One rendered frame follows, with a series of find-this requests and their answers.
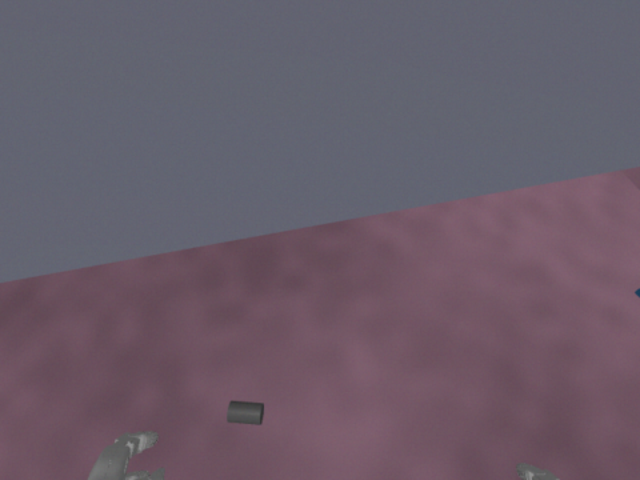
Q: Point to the left robot hand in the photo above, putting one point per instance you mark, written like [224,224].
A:
[113,461]

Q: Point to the right robot hand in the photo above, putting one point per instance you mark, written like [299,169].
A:
[529,472]

